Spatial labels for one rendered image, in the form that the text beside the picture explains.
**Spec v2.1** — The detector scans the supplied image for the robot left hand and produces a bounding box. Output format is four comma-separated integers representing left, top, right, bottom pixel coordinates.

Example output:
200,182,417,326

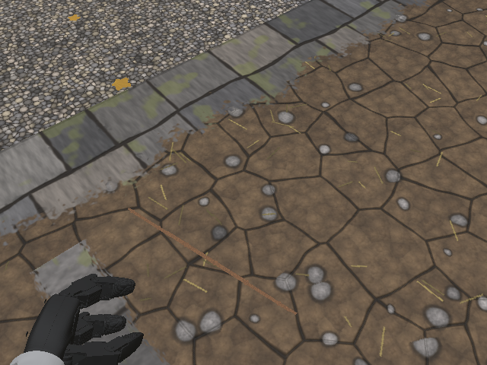
24,274,144,365

